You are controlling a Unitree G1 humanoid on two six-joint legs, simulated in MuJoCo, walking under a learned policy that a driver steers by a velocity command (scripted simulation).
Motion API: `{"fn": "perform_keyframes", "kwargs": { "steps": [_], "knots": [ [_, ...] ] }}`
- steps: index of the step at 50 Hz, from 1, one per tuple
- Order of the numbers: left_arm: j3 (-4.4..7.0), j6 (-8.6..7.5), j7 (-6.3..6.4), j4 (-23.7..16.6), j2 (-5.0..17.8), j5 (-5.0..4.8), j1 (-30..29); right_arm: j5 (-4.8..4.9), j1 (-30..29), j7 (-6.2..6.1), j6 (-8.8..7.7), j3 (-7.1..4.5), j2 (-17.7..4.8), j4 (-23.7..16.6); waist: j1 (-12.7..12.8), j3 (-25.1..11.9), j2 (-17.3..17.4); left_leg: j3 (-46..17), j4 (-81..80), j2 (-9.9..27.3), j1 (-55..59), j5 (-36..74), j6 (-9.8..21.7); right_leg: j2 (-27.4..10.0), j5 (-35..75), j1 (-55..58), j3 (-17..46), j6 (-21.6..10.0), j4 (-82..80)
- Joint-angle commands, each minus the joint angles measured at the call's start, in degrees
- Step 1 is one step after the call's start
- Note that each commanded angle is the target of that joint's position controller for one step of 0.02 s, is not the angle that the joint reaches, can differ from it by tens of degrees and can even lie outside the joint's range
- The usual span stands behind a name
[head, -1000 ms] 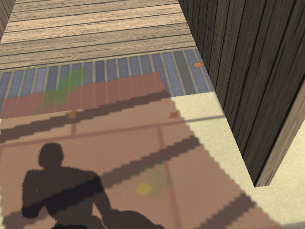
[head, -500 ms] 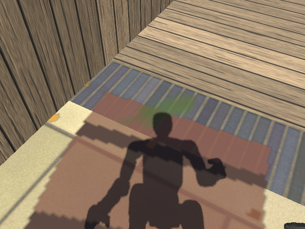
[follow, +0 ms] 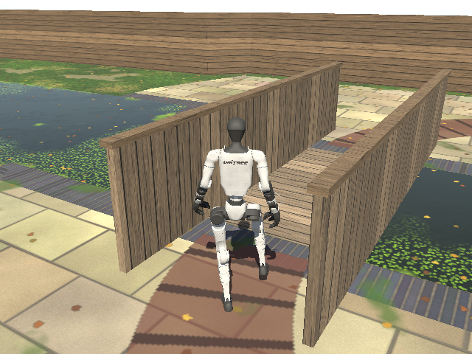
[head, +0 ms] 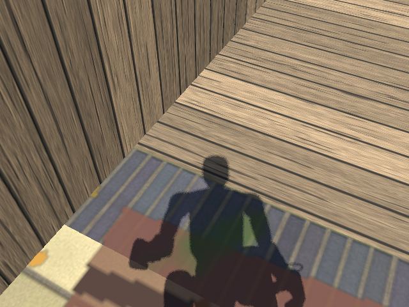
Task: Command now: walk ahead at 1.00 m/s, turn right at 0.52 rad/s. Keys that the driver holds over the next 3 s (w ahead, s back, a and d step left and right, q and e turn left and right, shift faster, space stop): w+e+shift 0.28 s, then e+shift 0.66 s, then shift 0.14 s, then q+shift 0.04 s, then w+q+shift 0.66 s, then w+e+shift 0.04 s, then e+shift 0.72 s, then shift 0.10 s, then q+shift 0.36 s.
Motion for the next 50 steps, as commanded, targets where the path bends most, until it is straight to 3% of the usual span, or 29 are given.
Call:
{"fn": "perform_keyframes", "kwargs": {
  "steps": [1,4,6,8,9,10,11,12,13,14,15,16,18,19,20,22,24,26,28,29,30,31,32,33,34,36,38,42,50],
  "knots": [
    [-0.02,-1.02,-1.71,-3.69,1.8,0.13,-5.92,-0.45,-3.65,-1.61,-1.7,-1.13,-7.04,-3.98,-0.21,6.65,1.13,-0.14,-12.4,13.29,-12.42,18.56,1.91,1.49,14.34,6.91,-5.2,0.01,-9.84],
    [-0.48,-1.8,-3.93,-5.85,0.8,0.31,-10.75,-0.05,-0.24,-2.11,-0.28,-1.08,-8.99,-2.41,-1.7,7.55,3.59,2.93,-10.74,15.25,-1.91,30.65,-0.83,4.67,14.61,6.15,-9.97,-2.27,-19.64],
    [0.57,-2.12,-5.07,-7.51,3.12,-0.39,-11.09,-0.64,0.24,-2.96,1.27,-1.32,-11.15,-2.38,0.23,4.54,6.01,4.16,-4.77,16.12,5.88,57.52,-3.46,10.2,9.5,10.45,-15.44,-4.45,-22.84],
    [3.38,-0.59,-4.7,-6.23,8.58,-1.67,0.47,-1.79,-1.75,-4.23,3.23,-1.56,-13.26,-2.94,8.67,-4.96,11.09,4.46,13.72,16.65,9.05,91.12,-5.14,16.41,1.34,25.63,-18.21,-7.61,-17.81],
    [4.12,0.46,-4.1,-3.08,10.3,-0.83,12.24,-0.61,-5.45,-4.24,3.5,-2.25,-16.0,-4.65,14.33,-8.2,14.73,3.21,25.92,18.91,1.85,91.31,-4.69,14.96,-4.75,37.49,-14.82,-9.8,-17.02],
    [5.56,1.84,-2.76,-0.91,13.06,-0.43,24.24,-0.15,-10.21,-3.67,2.98,-2.23,-16.28,-5.67,21.1,-9.28,10.59,3.56,46.04,15.34,-8.86,73.63,-4.75,12.47,-4.73,52.4,-8.21,-11.83,-21.75],
    [5.47,1.58,-2.27,0.7,15.67,0.78,23.22,-1.56,-4.05,-1.55,0.95,1.37,-1.68,-7.78,10.71,-8.56,-16.09,-1.8,72.62,2.77,-38.5,-12.58,-7.67,4.37,-9.86,69.31,10.6,-19.7,-18.93],
    [4.58,-0.02,-2.23,-2.63,12.05,2.7,19.83,1.51,-4.1,-0.7,-1.42,2.9,-2.98,-11.36,10.0,-22.25,-14.62,-15.28,78.45,0.79,-48.3,-14.05,-4.79,-4.46,-38.44,76.7,39.64,-26.98,-34.53],
    [4.08,-0.69,-2.09,-2.82,8.36,2.46,20.94,2.25,-14.2,-0.66,-2.68,1.61,-8.69,-12.52,13.87,-14.21,-4.05,-16.4,72.12,3.68,-48.77,-6.81,-0.79,-2.79,-41.53,69.93,40.5,-20.99,-43.48],
    [3.71,-1.6,-2.36,-3.12,8.12,2.57,17.47,3.28,-15.71,-0.67,-3.43,1.57,-8.56,-14.5,9.13,-7.7,2.38,-17.1,66.51,5.11,-49.16,-3.07,-0.04,-3.05,-40.55,61.22,40.6,-20.24,-45.63],
    [3.44,-2.25,-2.78,-4.76,7.41,2.03,11.73,2.11,-15.88,-1.1,-3.67,1.73,-8.02,-13.86,5.4,-1.61,8.08,-17.12,61.68,6.2,-45.51,-1.75,-0.93,-1.56,-27.97,50.32,37.38,-20.36,-45.94],
    [3.51,-2.56,-2.43,-6.58,8.01,2.43,7.09,0.9,-13.79,-1.32,-3.17,1.32,-8.29,-13.15,1.82,0.58,8.31,-18.1,59.2,7.11,-40.91,-1.63,-2.46,1.12,-13.82,42.48,31.96,-20.74,-45.22],
    [3.77,-1.97,-1.74,-8.01,8.72,1.37,3.07,-0.14,-11.36,-1.86,-1.5,0.42,-10.45,-12.94,-1.34,1.55,7.1,-16.63,49.96,9.1,-35.37,-3.41,-6.18,3.88,9.99,34.23,21.94,-19.33,-44.35],
    [3.21,-1.82,-1.13,-8.42,7.41,0.86,2.29,-1.12,-13.76,-2.21,-0.8,0.51,-10.1,-13.67,-0.77,2.53,8.77,-14.3,43.85,9.05,-32.52,-0.78,-7.44,7.06,16.33,29.15,16.68,-17.21,-44.69],
    [3.69,-1.39,-0.16,-8.09,9.03,0.91,2.04,-1.42,-16.75,-2.4,-0.47,1.15,-8.27,-15.67,-0.39,3.92,4.9,-11.29,36.36,6.83,-29.66,2.3,-8.9,9.2,25.18,23.29,13.45,-16.77,-43.0],
    [4.51,0.96,1.32,-6.51,9.33,0.16,4.42,-1.41,-20.01,-2.29,0.12,1.86,-5.38,-16.69,2.86,0.25,2.19,-7.94,21.13,1.55,-19.79,16.74,-10.06,15.55,21.08,18.75,8.03,-10.47,-38.74],
    [5.03,2.84,2.16,-4.49,9.8,-0.12,9.13,0.13,-21.97,-2.1,0.53,1.23,-5.45,-17.8,5.33,-4.27,-0.43,-8.62,12.49,-2.39,-13.73,27.01,-10.36,16.29,8.18,21.07,12.14,-6.58,-36.17],
    [4.88,3.55,2.69,-4.67,8.12,-0.07,7.94,1.27,-22.79,-2.22,0.74,0.03,-7.79,-18.53,4.73,-4.19,-3.62,-12.92,7.49,-1.25,-13.22,28.07,-10.04,15.64,0.44,25.08,16.75,-4.91,-31.72],
    [4.76,3.78,3.1,-6.34,6.35,0.14,4.11,0.91,-16.55,-2.59,0.47,-1.25,-9.75,-16.72,0.62,-7.7,-4.74,-14.96,2.74,1.88,-6.82,33.93,-8.85,16.65,-1.07,29.37,16.59,-1.71,-20.28],
    [3.79,3.84,2.76,-7.37,3.21,0.78,4.68,-0.14,-9.07,-2.77,0.41,-1.41,-10.17,-14.75,-1.62,-14.58,-1.43,-17.97,4.07,8.56,3.57,38.72,-6.2,18.47,-10.47,28.87,12.76,0.61,-6.52],
    [1.75,4.21,2.53,-8.81,-2.5,3.09,8.2,-0.54,-6.37,-3.1,1.02,-1.02,-11.35,-15.02,0.32,-19.71,10.54,-30.58,11.05,21.06,14.37,64.93,-3.55,22.13,-45.87,19.66,7.1,1.58,8.02],
    [1.9,4.15,0.94,-9.56,1.65,0.34,23.61,-2.12,-6.69,-2.42,1.66,-0.95,-13.14,-14.63,7.97,-28.89,23.7,-53.78,11.37,38.49,21.47,58.25,10.94,19.0,-47.19,12.28,9.07,3.28,25.05],
    [3.25,5.05,0.52,-7.75,8.03,-0.3,21.08,-1.46,-14.21,-2.86,2.49,-1.65,-11.82,-17.15,6.62,-26.49,17.09,-53.88,6.32,35.33,15.66,31.71,13.16,12.73,-37.7,9.27,5.87,5.31,29.32],
    [4.4,5.92,0.67,-8.51,11.32,-0.28,11.66,-1.04,-17.26,-3.65,3.53,-0.45,-7.14,-18.48,3.83,-17.85,9.67,-41.09,3.75,28.05,7.1,17.73,9.48,10.79,-31.5,8.0,2.66,6.01,26.91],
    [4.88,6.89,1.33,-9.27,11.96,0.18,7.44,-0.77,-18.87,-4.08,4.72,0.19,-6.66,-18.51,3.75,-13.53,4.84,-34.23,1.7,23.65,-1.02,13.06,6.14,9.46,-27.17,10.03,0.6,6.4,24.63],
    [4.46,7.69,1.69,-11.31,9.68,0.39,4.58,-0.94,-20.21,-4.21,5.64,-0.32,-8.31,-16.47,4.58,-5.47,6.15,-23.73,-1.11,18.76,-13.14,17.43,4.99,7.35,-25.86,13.7,-1.71,5.99,16.83],
    [3.5,7.36,1.92,-11.93,5.76,0.26,4.43,-1.38,-17.5,-3.93,5.59,-0.74,-8.67,-14.09,3.89,-5.98,8.43,-18.73,-2.45,18.52,-12.57,24.81,7.06,6.84,-26.42,14.78,-3.63,5.83,11.86],
    [3.59,7.71,1.72,-12.94,6.92,0.62,1.65,-0.74,-17.87,-3.95,5.36,-1.71,-10.49,-11.84,3.36,-8.62,7.38,-15.87,-4.33,23.86,-8.82,22.34,9.74,3.38,-21.46,14.76,-3.03,5.22,3.63],
    [3.97,8.67,-0.26,-13.17,7.61,1.03,-2.66,1.06,-18.87,-2.76,6.36,-3.37,-14.27,-8.77,3.24,-5.45,8.41,-5.2,-2.98,24.45,-11.61,11.48,5.92,6.01,-20.19,29.28,-9.72,1.01,-20.02]
  ]
}}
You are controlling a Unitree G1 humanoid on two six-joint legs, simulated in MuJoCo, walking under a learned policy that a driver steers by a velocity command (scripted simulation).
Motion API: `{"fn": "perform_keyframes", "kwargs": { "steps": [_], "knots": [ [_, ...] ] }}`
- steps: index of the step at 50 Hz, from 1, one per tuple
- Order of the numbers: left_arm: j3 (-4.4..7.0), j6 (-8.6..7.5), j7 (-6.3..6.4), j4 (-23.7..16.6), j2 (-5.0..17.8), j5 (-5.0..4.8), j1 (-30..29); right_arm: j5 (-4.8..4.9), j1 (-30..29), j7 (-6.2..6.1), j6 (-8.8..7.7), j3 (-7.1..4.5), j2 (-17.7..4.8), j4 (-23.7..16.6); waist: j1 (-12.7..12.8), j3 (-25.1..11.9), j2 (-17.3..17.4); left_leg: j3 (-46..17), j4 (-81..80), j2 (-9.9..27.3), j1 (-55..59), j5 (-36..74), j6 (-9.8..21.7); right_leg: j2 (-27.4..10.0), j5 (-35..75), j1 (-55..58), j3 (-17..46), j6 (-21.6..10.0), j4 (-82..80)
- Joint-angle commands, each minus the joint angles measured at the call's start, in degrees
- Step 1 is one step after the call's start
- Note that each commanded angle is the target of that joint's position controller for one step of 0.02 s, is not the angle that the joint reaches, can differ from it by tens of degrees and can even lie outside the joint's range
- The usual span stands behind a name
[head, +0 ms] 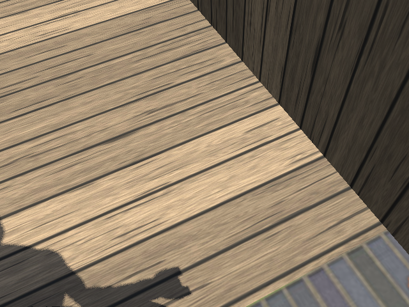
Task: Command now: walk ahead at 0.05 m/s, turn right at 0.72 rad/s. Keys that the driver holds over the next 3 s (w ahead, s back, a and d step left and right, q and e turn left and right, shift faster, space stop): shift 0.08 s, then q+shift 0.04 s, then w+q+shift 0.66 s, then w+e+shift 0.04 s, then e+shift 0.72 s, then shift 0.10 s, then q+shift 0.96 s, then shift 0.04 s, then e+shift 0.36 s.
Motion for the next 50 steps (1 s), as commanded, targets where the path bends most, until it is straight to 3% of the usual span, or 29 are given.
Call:
{"fn": "perform_keyframes", "kwargs": {
  "steps": [1,2,3,4,5,6,7,8,9,11,16,22,27,29,31,32,33,34,35,36,37,38,39,40,42,44,46,48,50],
  "knots": [
    [2.06,-0.49,-0.22,-2.32,5.4,0.3,2.91,1.44,-2.45,0.71,-0.63,-2.28,-9.16,-2.85,2.88,-10.14,5.84,-9.02,-4.73,14.26,4.95,-1.96,8.58,3.1,2.11,11.26,-3.05,-2.99,-13.27],
    [2.57,-0.5,0.09,-0.94,6.58,0.43,5.3,1.79,-0.26,1.05,-0.53,-1.96,-8.05,-1.63,3.37,-10.16,4.75,-7.56,-1.33,12.83,2.29,-3.18,5.91,4.24,5.47,16.54,-1.99,-4.82,-18.48],
    [3.38,-0.6,0.74,0.0,9.39,0.32,8.17,1.27,2.83,1.62,-0.39,-1.23,-5.42,-0.24,3.33,-9.84,-2.71,-3.21,8.18,8.77,-4.09,-9.53,1.07,-0.59,14.87,23.22,6.55,-8.11,-24.98],
    [4.6,-0.66,1.62,-1.44,16.84,1.46,6.36,-1.78,2.34,1.72,-0.62,-0.54,-3.98,-3.65,1.53,-9.72,-19.28,-0.4,22.52,-0.58,-20.04,-29.23,-5.53,-15.88,22.47,25.79,29.29,-18.76,-27.86],
    [3.42,-2.31,1.19,-2.49,12.78,3.86,4.12,-1.76,-2.25,1.02,-0.33,-1.55,-7.01,-3.04,5.58,-11.45,-10.37,-10.41,35.89,0.07,-19.92,-30.18,-6.09,-17.35,27.08,21.04,26.29,-22.09,-27.12],
    [2.05,-3.52,0.99,-1.65,9.4,4.11,1.66,-0.15,-1.86,0.88,0.22,-1.46,-6.27,-2.73,3.91,-12.11,-8.3,-12.48,39.72,0.46,-18.37,-26.84,-5.27,-14.41,29.37,18.8,18.57,-20.03,-26.41],
    [1.56,-4.41,0.75,-0.07,6.7,2.53,1.53,0.25,2.48,1.05,0.42,-1.12,-4.87,-0.58,2.69,-14.34,-6.49,-12.55,38.48,1.5,-18.35,-21.77,-4.5,-10.22,13.37,21.33,14.18,-16.05,-27.82],
    [1.4,-4.92,0.62,1.94,5.68,0.93,3.74,0.06,3.71,1.28,0.25,-1.3,-5.21,0.78,3.78,-14.08,-8.58,-11.44,39.23,1.64,-21.28,-16.96,-4.24,-9.15,-2.74,23.81,14.08,-14.21,-29.99],
    [1.3,-5.43,0.68,3.26,6.45,0.65,5.14,0.63,2.75,1.65,0.11,-1.6,-6.15,0.52,4.41,-11.2,-10.68,-12.11,40.2,1.9,-23.35,-13.69,-3.67,-9.26,-12.23,22.75,15.34,-13.79,-33.05],
    [1.09,-7.03,1.39,3.96,6.62,2.0,5.17,2.55,-0.15,1.68,-0.97,-1.98,-7.2,-0.86,4.84,-6.41,-9.13,-16.7,39.26,1.42,-29.47,-8.56,-2.55,-11.99,-17.74,24.34,18.18,-13.27,-37.74],
    [1.36,-10.49,2.1,6.9,5.64,1.96,7.42,2.26,2.24,1.27,-1.91,-1.77,-4.36,-0.53,4.17,-5.46,-6.27,-20.34,39.18,2.4,-35.96,-2.0,-3.07,-14.64,-9.89,30.16,10.55,-10.73,-40.06],
    [1.88,-11.08,2.34,9.12,6.33,1.61,7.2,2.05,2.75,2.18,-0.69,-0.6,-1.38,-2.71,2.24,-0.1,-5.19,-17.41,40.76,5.77,-37.87,1.51,-4.71,-15.86,-7.71,26.27,0.34,-9.6,-42.78],
    [3.02,-10.53,1.42,9.98,7.91,1.27,7.78,2.74,-0.53,4.14,-0.32,0.39,-0.34,-4.74,2.31,2.87,-4.64,-13.1,32.84,8.07,-34.05,2.16,-0.32,-15.17,-4.99,28.76,-9.1,-7.82,-43.83],
    [3.52,-9.82,0.22,10.15,8.5,0.85,7.19,2.9,-1.23,4.97,0.02,0.74,-0.45,-5.18,2.14,3.74,-3.91,-9.83,28.8,7.8,-30.0,-1.01,2.26,-14.26,-1.25,29.88,-13.4,-7.37,-42.83],
    [4.02,-9.16,-0.75,9.88,9.49,0.34,5.85,3.33,1.43,4.76,0.34,0.22,-2.18,-4.92,0.36,2.55,-4.34,-4.72,27.2,4.67,-21.27,-5.95,4.98,-13.15,15.24,29.31,-16.78,-6.97,-36.89],
    [4.37,-8.82,-1.03,9.74,10.74,-0.48,5.17,3.6,6.03,4.33,0.65,-0.65,-3.91,-4.09,-2.44,-0.51,-6.01,-1.64,28.15,1.2,-13.8,-9.44,6.33,-13.12,32.7,28.85,-17.7,-6.82,-29.17],
    [4.37,-8.49,-1.4,9.32,11.62,-1.37,3.18,4.14,14.99,3.92,0.81,-2.46,-7.14,-2.37,-8.39,-5.94,-5.69,0.73,26.13,-3.29,-0.81,-9.62,8.47,-11.82,48.58,26.3,-19.05,-5.89,-15.0],
    [3.62,-8.7,-1.32,8.57,10.4,-0.99,2.64,4.21,28.7,3.22,1.14,-5.54,-13.07,1.84,-15.06,-12.56,-1.23,-0.87,23.17,-8.31,19.87,-8.57,10.65,-9.07,50.07,15.74,-18.36,-3.4,6.03],
    [0.13,-9.95,-1.24,7.17,-1.24,1.98,5.39,4.25,29.05,2.93,1.44,-6.11,-18.59,4.05,-8.67,-7.49,20.77,-20.87,16.13,-0.71,26.74,-16.85,13.8,-1.12,-9.15,-5.71,-14.29,0.71,30.7],
    [-1.06,-12.66,-0.83,1.38,-3.46,1.06,6.18,2.82,24.81,3.66,-0.79,-4.55,-18.54,-0.23,-2.09,-19.84,26.68,-60.23,-3.86,9.25,33.19,-41.29,23.98,8.44,-19.24,-19.85,2.46,1.17,44.58],
    [0.12,-14.63,-0.08,-0.49,4.8,-1.18,-4.16,3.01,24.76,4.54,-2.75,-3.24,-12.81,-1.55,-6.86,-17.08,12.21,-62.93,-12.09,11.9,31.66,-42.5,19.11,5.36,-11.28,-23.41,7.96,-1.71,43.61],
    [0.21,-15.73,0.13,-1.91,4.99,-2.61,-6.99,2.18,24.91,4.57,-3.89,-2.93,-11.59,-0.86,-5.8,-11.47,7.91,-62.89,-11.82,13.31,28.39,-40.28,18.71,4.57,-6.8,-27.9,6.81,-3.69,41.47],
    [-0.37,-16.26,0.55,-0.79,3.44,-1.06,-6.49,1.47,22.6,4.61,-4.62,-2.2,-9.99,-1.09,-3.75,-9.81,2.12,-58.89,-9.51,12.4,21.52,-34.96,17.93,1.75,-3.65,-25.12,8.09,-4.66,37.58],
    [-0.23,-15.83,0.29,0.81,3.25,-0.13,-2.23,0.65,17.38,4.23,-4.8,-1.18,-6.96,-2.2,0.12,-9.48,0.2,-52.39,-6.84,11.35,13.43,-30.46,17.13,-0.92,1.08,-19.12,9.15,-5.13,32.89],
    [0.34,-13.47,-0.67,3.81,3.85,-0.11,3.5,-0.13,11.54,3.28,-4.82,-0.14,-4.95,-4.12,3.45,-6.22,2.98,-41.48,-8.9,8.76,6.2,-20.33,15.53,-3.5,5.42,-14.4,7.87,-4.79,26.98],
    [0.34,-11.73,-0.87,4.07,4.03,0.84,1.24,0.15,11.18,2.08,-5.11,0.6,-4.16,-3.62,3.21,-2.19,2.0,-28.91,-9.68,6.57,1.54,11.39,13.21,-3.66,8.44,-12.76,4.03,-2.88,20.82],
    [-0.6,-11.64,-1.48,3.31,1.48,1.41,-2.72,0.28,11.75,0.5,-5.08,0.91,-3.61,-2.62,2.0,-0.37,2.07,-16.75,-9.9,1.51,0.4,29.1,9.01,-1.22,17.65,-10.93,-0.53,-1.8,8.86],
    [-1.69,-12.19,-2.7,3.73,-1.91,1.33,-6.21,-0.15,14.21,-1.11,-4.59,1.5,-2.83,-1.36,-0.69,-1.6,1.24,-9.95,-10.0,-1.41,2.12,32.79,4.02,2.49,31.55,-6.67,-4.45,-2.09,-3.45],
    [-2.05,-13.18,-4.68,2.86,-2.96,0.69,-9.95,-0.48,17.86,-2.37,-4.36,1.01,-4.73,0.29,-3.55,-1.61,1.55,-8.43,-10.36,0.61,6.09,31.61,2.26,5.57,40.76,-4.86,-5.32,-1.92,-13.23]
  ]
}}
Over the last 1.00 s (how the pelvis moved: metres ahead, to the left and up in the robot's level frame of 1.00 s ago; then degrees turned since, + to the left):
0.61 -0.10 0.00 -56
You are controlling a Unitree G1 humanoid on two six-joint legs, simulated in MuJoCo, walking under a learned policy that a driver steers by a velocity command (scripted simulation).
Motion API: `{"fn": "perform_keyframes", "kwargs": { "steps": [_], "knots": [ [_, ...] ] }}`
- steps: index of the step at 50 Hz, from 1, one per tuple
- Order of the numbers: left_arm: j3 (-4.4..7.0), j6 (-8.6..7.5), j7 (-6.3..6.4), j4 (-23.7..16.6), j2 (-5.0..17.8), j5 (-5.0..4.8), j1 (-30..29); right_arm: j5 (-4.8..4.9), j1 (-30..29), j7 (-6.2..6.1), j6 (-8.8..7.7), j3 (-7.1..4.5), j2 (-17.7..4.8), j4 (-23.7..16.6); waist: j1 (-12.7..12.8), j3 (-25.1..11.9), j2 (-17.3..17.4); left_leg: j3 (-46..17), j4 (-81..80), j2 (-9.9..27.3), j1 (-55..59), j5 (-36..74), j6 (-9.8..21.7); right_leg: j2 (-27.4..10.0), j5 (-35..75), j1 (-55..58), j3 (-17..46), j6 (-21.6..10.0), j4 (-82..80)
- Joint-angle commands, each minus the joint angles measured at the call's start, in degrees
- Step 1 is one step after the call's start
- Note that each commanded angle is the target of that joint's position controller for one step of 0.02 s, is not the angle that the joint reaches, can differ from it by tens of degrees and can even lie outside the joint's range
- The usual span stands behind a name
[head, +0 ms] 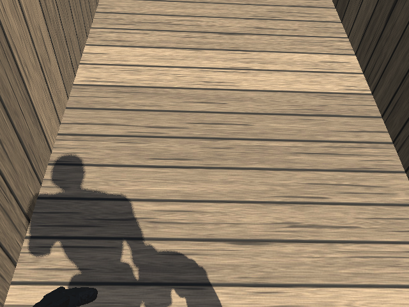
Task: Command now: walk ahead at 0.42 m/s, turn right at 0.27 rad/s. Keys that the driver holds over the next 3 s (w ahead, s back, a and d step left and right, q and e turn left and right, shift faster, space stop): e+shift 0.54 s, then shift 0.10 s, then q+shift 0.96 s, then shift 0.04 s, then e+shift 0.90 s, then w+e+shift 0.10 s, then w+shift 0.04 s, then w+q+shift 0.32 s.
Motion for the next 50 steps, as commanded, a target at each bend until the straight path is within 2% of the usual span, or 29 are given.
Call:
{"fn": "perform_keyframes", "kwargs": {
  "steps": [1,4,6,7,8,9,10,11,12,14,17,19,23,24,27,28,29,30,31,32,33,37,40,42,44,47,48,49,50],
  "knots": [
    [0.07,-1.41,-2.55,-3.45,1.01,-0.49,-6.18,-0.75,3.25,-2.37,-0.08,-3.0,-11.05,-0.76,-2.54,0.85,4.25,4.88,-4.84,9.95,-7.87,42.0,-4.38,6.56,15.68,13.54,-4.95,0.13,-12.91],
    [2.62,-0.92,-3.47,-1.52,5.76,-0.6,5.05,-0.76,-1.9,-3.76,1.1,-4.41,-13.93,-2.29,3.34,-6.07,8.31,6.97,8.22,10.83,-3.33,55.48,-7.9,12.37,11.29,24.14,-6.98,0.25,-13.06],
    [5.53,0.58,-2.29,2.85,11.98,-1.26,25.22,-1.73,-10.35,-3.94,1.79,-4.91,-13.54,-5.59,14.01,-11.99,10.27,6.6,33.17,10.64,-12.44,61.73,-10.3,11.87,5.65,43.51,-3.59,-2.13,-9.31],
    [4.95,1.09,-0.73,5.48,11.55,-0.94,33.35,-1.71,-16.37,-2.41,1.68,-3.92,-9.15,-7.31,18.06,-11.09,-3.47,6.48,62.71,2.08,-21.81,14.53,-12.04,4.65,14.09,50.27,4.46,-5.63,-15.37],
    [3.63,-0.32,-0.28,2.13,12.7,3.43,23.77,-1.06,-1.42,-0.2,1.56,-1.4,1.2,-9.31,2.87,-15.12,-18.71,-5.4,82.78,-5.02,-42.17,-23.04,-14.26,-6.49,29.83,60.93,33.21,-15.87,-9.3],
    [4.6,0.51,0.66,-3.59,14.53,3.76,14.33,0.26,5.75,1.41,0.71,-1.26,-5.02,-8.81,2.04,-27.94,-9.69,-14.67,83.74,-2.47,-41.22,-15.54,-11.69,-13.25,8.04,63.26,48.5,-21.87,-20.73],
    [4.32,1.97,1.33,-7.01,11.1,2.18,8.7,0.89,-1.48,1.97,0.55,-2.61,-11.97,-9.44,2.6,-20.65,2.17,-13.79,76.89,0.17,-42.02,-9.5,-8.42,-10.23,-21.08,52.2,45.59,-21.97,-25.85],
    [3.56,3.03,1.64,-7.76,8.94,0.04,5.91,-0.06,-7.26,1.62,1.01,-3.18,-12.7,-10.77,1.0,-12.11,12.46,-11.72,70.44,2.2,-41.17,-6.55,-7.42,-7.5,-36.02,39.6,43.19,-19.01,-30.22],
    [3.3,3.48,1.97,-7.91,8.72,-0.82,5.05,-0.55,-9.62,1.35,2.06,-2.93,-12.0,-12.05,-0.32,-8.32,12.74,-11.74,65.28,2.92,-39.66,-5.33,-7.66,-6.36,-39.35,31.6,44.21,-18.17,-32.59],
    [3.59,4.39,2.64,-8.27,8.89,-0.46,3.52,-1.04,-8.53,0.91,3.28,-2.82,-10.85,-11.29,-1.54,-3.51,7.48,-11.54,52.61,4.88,-33.63,-4.11,-8.51,1.17,-34.63,21.09,34.44,-14.96,-32.81],
    [4.73,5.95,4.09,-6.57,10.93,-0.48,7.51,-1.93,-10.83,-0.41,2.38,-2.04,-7.27,-11.12,0.54,-6.1,3.83,-8.87,41.11,3.68,-31.1,-2.49,-11.34,4.14,-14.65,20.91,27.71,-14.89,-27.51],
    [4.89,7.27,5.2,-6.3,10.77,-1.17,8.36,-1.07,-12.42,-0.8,2.54,-2.0,-7.17,-10.85,1.94,-9.43,1.07,-9.83,36.13,3.03,-30.75,2.16,-12.89,4.94,-14.46,24.24,27.01,-13.5,-25.14],
    [5.11,8.65,5.12,-7.49,10.02,-2.06,7.81,-0.23,-17.77,-0.97,2.82,-2.96,-7.31,-11.65,4.8,-9.38,-5.04,-9.64,25.88,1.34,-28.31,6.55,-13.45,6.46,-19.49,26.06,28.97,-10.68,-22.33],
    [5.28,8.82,5.12,-8.31,9.99,-1.6,7.26,0.75,-18.36,-0.77,2.67,-3.55,-8.09,-11.5,4.92,-8.68,-6.41,-9.99,22.99,1.01,-27.58,6.14,-13.36,6.17,-20.0,26.6,30.43,-9.9,-21.39],
    [5.36,8.77,4.51,-9.93,9.42,-2.56,5.11,1.65,-15.06,-0.13,1.56,-5.26,-9.72,-9.56,3.09,-8.74,-8.44,-10.92,8.98,1.31,-18.94,9.44,-12.28,6.91,-21.29,27.7,34.72,-7.85,-17.83],
    [4.93,8.73,4.24,-9.35,8.04,-3.03,5.95,1.65,-12.35,-0.04,1.22,-5.92,-10.52,-8.44,2.15,-10.35,-7.19,-11.03,2.43,4.41,-13.1,16.03,-10.41,9.29,-26.35,26.88,31.73,-5.83,-13.0],
    [3.79,8.64,3.8,-8.47,4.49,-2.4,11.01,0.69,-12.95,-0.13,1.71,-6.41,-12.94,-9.18,4.98,-13.8,1.89,-20.39,1.86,16.09,-4.6,17.83,-4.83,13.63,-41.6,22.24,24.51,-3.48,-1.68],
    [3.73,8.1,3.2,-10.22,5.44,-2.19,12.26,-1.71,-14.99,-0.16,2.88,-6.51,-14.95,-10.52,7.7,-12.54,16.87,-32.76,0.93,25.58,-5.09,28.34,5.02,18.91,-50.57,13.09,16.02,-0.85,11.95],
    [4.9,7.2,2.7,-9.53,11.35,-1.43,12.11,-1.83,-14.9,-0.23,3.1,-6.32,-12.05,-11.01,6.33,-11.96,15.59,-36.49,-0.07,27.74,-8.03,24.07,8.78,13.55,-46.14,10.13,14.42,1.47,23.34],
    [5.44,7.41,2.96,-8.14,13.57,-1.82,10.84,-1.45,-16.27,-0.24,3.23,-5.44,-9.89,-11.5,5.84,-9.39,11.65,-30.52,0.69,24.53,-11.22,20.3,7.99,11.74,-41.9,10.33,13.53,2.11,27.25],
    [5.12,7.92,3.53,-7.25,12.62,-1.2,9.01,-0.77,-17.48,-0.32,3.81,-4.68,-8.47,-11.69,4.98,-6.68,8.01,-25.13,1.69,19.74,-14.04,20.56,5.74,11.68,-38.96,10.99,13.05,2.96,29.65],
    [1.7,8.58,4.09,-7.27,3.95,0.06,7.99,0.45,-15.46,0.64,4.58,-2.47,-5.87,-9.56,5.23,-5.94,8.89,-18.28,1.53,12.27,-14.62,21.53,3.48,9.1,-36.32,16.63,7.7,4.79,18.49],
    [1.94,8.06,4.13,-8.46,5.31,-0.75,2.98,1.42,-11.82,0.62,5.96,-5.24,-12.84,-9.76,1.64,-5.08,15.29,-23.58,0.85,11.74,-10.63,18.43,4.39,9.02,-39.65,19.16,3.76,4.93,4.75],
    [2.23,7.62,4.12,-7.67,6.17,-1.65,2.84,1.4,-10.0,0.23,6.12,-5.58,-13.21,-9.77,1.03,-6.83,15.83,-28.5,0.79,13.37,-6.83,17.89,4.9,9.65,-38.63,20.15,5.67,3.81,-0.97],
    [2.22,6.62,3.3,-5.69,6.19,-1.69,5.17,2.05,-9.2,0.15,6.42,-6.17,-13.58,-9.75,1.74,-9.03,15.12,-31.88,0.93,14.19,-4.7,17.41,4.23,9.59,-36.54,22.98,6.97,2.17,-7.99],
    [2.72,5.65,2.91,-2.04,6.03,-1.36,10.07,4.07,-10.24,-0.81,6.9,-6.54,-12.3,-9.95,4.57,-9.68,13.65,-29.81,2.5,9.8,-12.01,9.12,0.04,7.83,-24.05,35.35,6.35,-0.96,-23.44],
    [3.35,5.82,3.28,-1.49,8.2,-0.53,10.99,3.26,-9.53,-1.14,6.64,-6.61,-10.86,-10.3,3.97,-9.49,7.99,-25.51,8.46,6.1,-20.13,2.12,-2.86,1.51,-19.65,42.18,10.31,-2.84,-23.84],
    [4.54,6.17,3.1,-1.32,13.27,1.66,9.9,2.81,-11.47,-0.93,5.88,-6.35,-9.54,-13.14,2.56,-5.45,-12.63,-12.22,19.12,-1.53,-34.75,-8.53,-6.02,-10.47,-8.59,41.71,23.12,-9.81,-24.6],
    [3.96,5.91,3.15,-3.93,10.23,3.07,4.92,1.78,-8.38,-0.6,5.21,-7.74,-13.39,-12.15,1.84,-5.13,-13.71,-10.86,31.24,1.24,-38.12,-16.35,-8.92,-18.1,4.07,39.69,26.44,-14.43,-24.11]
  ]
}}
Over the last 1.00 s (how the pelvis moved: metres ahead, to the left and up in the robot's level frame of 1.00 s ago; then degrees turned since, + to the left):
0.41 0.25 0.00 27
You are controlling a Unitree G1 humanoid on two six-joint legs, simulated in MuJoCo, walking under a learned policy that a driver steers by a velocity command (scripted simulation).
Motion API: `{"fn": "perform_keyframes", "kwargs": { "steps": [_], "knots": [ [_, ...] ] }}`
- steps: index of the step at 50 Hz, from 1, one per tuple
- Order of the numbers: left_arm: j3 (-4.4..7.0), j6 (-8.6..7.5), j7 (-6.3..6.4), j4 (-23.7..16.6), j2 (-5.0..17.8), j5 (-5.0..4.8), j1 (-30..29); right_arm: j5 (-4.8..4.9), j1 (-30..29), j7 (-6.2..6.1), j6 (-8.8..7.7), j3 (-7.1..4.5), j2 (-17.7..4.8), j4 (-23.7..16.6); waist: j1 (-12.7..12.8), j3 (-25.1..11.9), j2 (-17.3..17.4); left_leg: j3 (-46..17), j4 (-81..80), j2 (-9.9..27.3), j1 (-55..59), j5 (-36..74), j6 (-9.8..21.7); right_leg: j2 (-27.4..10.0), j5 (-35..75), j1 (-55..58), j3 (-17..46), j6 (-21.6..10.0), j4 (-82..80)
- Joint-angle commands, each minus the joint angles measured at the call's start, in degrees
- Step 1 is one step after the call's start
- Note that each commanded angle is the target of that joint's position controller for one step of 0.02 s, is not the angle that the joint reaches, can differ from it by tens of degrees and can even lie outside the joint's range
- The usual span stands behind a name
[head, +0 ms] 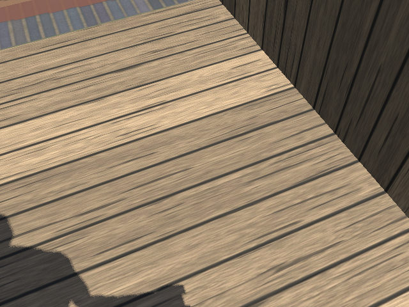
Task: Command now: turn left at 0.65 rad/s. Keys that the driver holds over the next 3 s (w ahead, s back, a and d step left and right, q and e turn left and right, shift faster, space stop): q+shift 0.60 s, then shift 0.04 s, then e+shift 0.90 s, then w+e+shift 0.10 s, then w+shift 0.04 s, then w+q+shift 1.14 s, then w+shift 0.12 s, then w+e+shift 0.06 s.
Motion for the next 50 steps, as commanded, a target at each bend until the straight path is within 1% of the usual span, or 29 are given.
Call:
{"fn": "perform_keyframes", "kwargs": {
  "steps": [1,2,3,5,8,10,13,16,18,19,20,21,22,23,24,25,28,30,32,35,37,39,40,41,42,43,44,46,50],
  "knots": [
    [2.63,-1.0,0.88,-5.37,7.81,2.23,-3.22,-0.95,1.01,0.21,-1.92,-4.42,-11.89,-4.7,0.14,-4.85,-12.65,3.33,24.38,3.27,-13.15,-14.77,-2.62,-25.09,35.37,6.94,16.14,-11.97,-7.92],
    [2.27,-1.09,1.38,-6.23,6.35,1.97,-5.58,-0.5,2.07,0.25,-1.1,-4.49,-10.59,-3.35,-1.07,-4.44,-8.11,4.61,28.09,3.57,-13.33,-11.01,-3.35,-21.0,33.93,6.79,10.41,-9.2,-6.97],
    [2.3,-1.43,1.64,-6.66,6.27,0.97,-6.41,-0.8,3.17,0.29,-0.41,-4.01,-9.24,-2.58,-0.98,-4.2,-7.48,5.11,31.65,4.68,-15.5,-6.76,-3.96,-19.24,34.05,8.17,6.92,-7.62,-5.94],
    [2.11,-1.02,1.78,-6.38,6.1,0.59,-5.64,-0.79,2.21,0.88,0.35,-2.64,-6.25,-3.23,0.0,-2.43,-9.79,8.41,32.9,6.27,-16.43,-2.28,-4.72,-16.2,38.72,6.66,0.4,-7.26,-6.06],
    [2.78,0.38,1.85,-4.85,7.81,0.74,-1.18,-0.24,-4.66,2.55,-0.31,-0.87,-4.44,-7.2,4.17,-2.35,-9.49,12.02,24.02,9.26,-17.37,0.58,-5.09,-16.63,36.35,10.86,-2.33,-9.06,-6.47],
    [3.6,0.81,1.69,-4.57,10.31,0.57,-0.18,-0.63,-5.68,3.29,-0.7,-0.33,-4.74,-8.52,5.38,-3.01,-9.79,13.41,19.3,10.21,-14.69,-0.18,-4.86,-18.69,35.23,11.89,-2.62,-9.94,-7.32],
    [4.39,1.11,0.83,-4.03,12.84,-0.5,-1.63,-0.86,-5.23,3.99,-0.67,-0.31,-5.79,-9.47,3.83,-3.08,-9.02,15.73,14.1,9.97,-8.75,-1.21,-3.5,-20.58,35.18,10.53,-5.17,-9.66,-7.25],
    [4.82,0.41,-0.34,-3.69,13.03,-1.96,-2.81,-0.68,-5.44,4.44,0.19,-0.76,-6.77,-10.2,2.98,-2.93,-9.49,17.39,7.44,9.13,-4.48,-2.12,-1.04,-21.33,37.26,11.35,-8.07,-7.61,-4.04],
    [4.91,-0.27,-0.6,-3.16,12.67,-3.01,-3.77,-0.83,-2.2,4.45,0.65,-1.78,-8.06,-9.77,0.1,-5.08,-8.78,18.38,-1.11,6.79,3.77,0.9,1.96,-20.01,42.02,10.32,-11.81,-4.58,3.92],
    [4.69,-0.52,-0.76,-1.95,11.17,-3.6,-2.28,-1.33,3.98,3.59,0.47,-2.9,-9.79,-7.56,-2.62,-7.66,-5.12,17.2,-7.95,4.88,13.64,11.92,4.49,-16.98,39.45,5.76,-15.11,-1.16,13.24],
    [4.06,-0.95,-0.45,-3.59,8.33,-0.9,-0.96,-0.99,10.38,2.0,0.29,-5.18,-17.11,-6.24,-2.93,-9.67,5.79,1.33,-8.19,13.42,28.67,39.11,9.69,-11.54,12.47,-11.56,-16.65,4.11,28.44],
    [2.58,-2.09,0.1,-8.53,5.19,1.93,-2.52,-3.46,8.43,2.24,-0.96,-5.92,-23.41,-7.94,0.2,-15.54,19.22,-25.84,-9.95,27.95,33.65,43.18,23.66,-0.73,-24.45,-26.86,-6.98,7.49,44.01],
    [3.49,-2.34,0.43,-8.2,8.64,1.77,-6.02,-3.49,5.55,2.73,-2.38,-4.48,-17.31,-8.68,-2.44,-16.58,8.98,-20.84,-12.49,26.65,31.7,34.21,22.93,-3.56,-22.45,-29.43,2.38,7.27,48.52],
    [3.39,-2.85,0.39,-9.19,8.52,0.75,-7.43,-2.57,2.41,2.26,-2.6,-3.96,-16.1,-7.74,-0.35,-10.81,7.1,-14.78,-12.97,23.14,26.06,30.12,20.37,-3.63,-17.45,-30.02,2.77,6.27,47.59],
    [3.77,-2.83,1.03,-8.1,9.01,1.19,-6.12,-1.26,-0.45,1.77,-2.64,-3.79,-14.43,-7.85,1.48,-7.82,1.23,-11.59,-13.95,20.03,23.13,24.51,16.9,-4.52,-12.53,-30.29,2.8,5.93,42.97],
    [4.16,-2.53,1.71,-8.16,9.9,1.68,-5.75,-0.42,-3.49,1.16,-2.24,-3.49,-13.78,-8.32,2.71,-6.13,0.59,-10.08,-14.18,18.66,20.33,23.44,15.1,-4.69,-8.53,-29.5,3.02,6.29,38.56],
    [3.36,-2.08,1.35,-7.0,7.77,1.44,-3.34,-2.55,-5.38,0.07,-1.35,-3.14,-14.16,-8.52,4.08,-7.73,2.7,-7.73,-13.72,15.75,14.01,25.52,14.84,-1.62,-3.58,-22.06,1.78,7.4,32.19],
    [2.8,-1.77,0.98,-6.95,6.55,1.03,-4.55,-1.91,-3.27,-0.25,-1.49,-3.31,-15.07,-7.48,2.94,-7.86,3.23,-8.5,-12.8,14.28,13.09,21.44,13.78,0.32,-0.62,-20.98,2.0,7.65,24.7],
    [2.61,-1.68,0.47,-6.06,6.37,0.78,-3.8,-2.22,-4.39,-0.66,-0.86,-3.2,-15.47,-7.26,2.73,-8.54,5.04,-8.18,-11.99,13.64,11.57,16.35,12.34,0.27,2.22,-17.93,1.6,7.48,19.4],
    [2.65,-1.37,-0.31,-5.15,7.46,0.64,-1.86,-2.48,-5.12,0.05,-0.71,-1.25,-12.24,-5.79,1.7,-10.0,10.03,-7.32,-9.81,14.22,8.42,16.05,11.82,-1.37,2.89,-10.95,-0.77,6.65,16.24],
    [2.26,-1.44,-0.99,-5.1,6.49,0.87,-0.91,-3.16,-5.71,0.7,-1.1,0.57,-8.96,-4.61,2.11,-9.54,9.86,-7.27,-8.98,15.26,6.43,14.06,11.38,-2.68,2.93,-5.97,-1.69,4.98,12.26],
    [1.37,-2.42,-1.38,-4.55,3.64,1.22,-0.61,-4.25,-3.97,1.31,-2.2,2.45,-4.37,-2.08,2.67,-7.02,8.28,-3.48,-9.02,12.41,3.83,3.92,7.7,-2.52,11.0,2.67,-2.42,3.08,-1.15],
    [1.5,-2.75,-1.12,-5.77,5.96,1.75,-2.18,-5.2,-1.18,1.28,-2.88,2.62,-4.22,-0.88,1.01,-4.79,4.34,-1.17,-5.39,9.09,2.59,-1.93,4.79,-6.41,15.97,3.79,5.09,1.3,-4.09],
    [2.12,-2.64,-0.81,-7.77,11.09,1.47,-4.95,-5.8,2.9,0.7,-3.12,1.94,-6.38,-0.57,-3.16,-3.21,-5.71,3.74,1.58,3.85,2.67,-8.74,1.2,-12.64,23.45,0.48,14.07,-3.18,-5.43],
    [2.45,-2.24,-0.73,-7.18,12.33,1.18,-6.41,-5.47,0.41,0.01,-3.56,1.66,-7.51,-2.03,-3.51,-1.63,-12.28,6.06,0.39,4.36,4.59,-6.83,-1.17,-15.68,11.99,-6.21,21.31,-9.34,-9.55],
    [2.7,-1.86,-0.66,-7.15,11.75,0.61,-5.74,-4.62,-3.6,-0.59,-3.82,0.96,-9.84,-1.99,-1.05,0.61,-11.76,7.01,0.41,4.7,5.51,-3.59,-1.65,-13.62,4.59,-8.33,22.68,-9.23,-10.54],
    [2.58,-1.5,-0.55,-6.51,11.62,0.28,-3.02,-3.35,-6.09,-0.67,-4.11,0.75,-9.84,-2.05,0.88,-0.11,-11.1,8.12,1.07,4.11,5.52,-2.39,-1.43,-12.51,3.52,-7.29,22.18,-8.2,-10.16],
    [3.5,-0.9,-0.08,-6.52,14.05,-0.81,1.39,-2.92,-7.24,-0.36,-3.98,0.78,-8.08,-3.24,2.11,-1.64,-12.86,7.97,4.44,2.22,1.79,-7.76,-1.56,-12.33,4.5,-2.16,26.24,-9.35,-9.55],
    [4.31,-0.79,1.51,-7.7,12.75,-0.61,3.14,-1.25,-6.99,0.58,-5.42,0.57,-7.65,-1.91,3.59,-7.62,-12.0,4.67,9.28,2.75,-4.2,-13.54,-1.97,-12.89,20.28,8.92,28.23,-10.19,-6.2]
  ]
}}
Over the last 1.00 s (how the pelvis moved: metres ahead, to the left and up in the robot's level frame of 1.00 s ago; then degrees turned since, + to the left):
0.31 0.05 0.00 -23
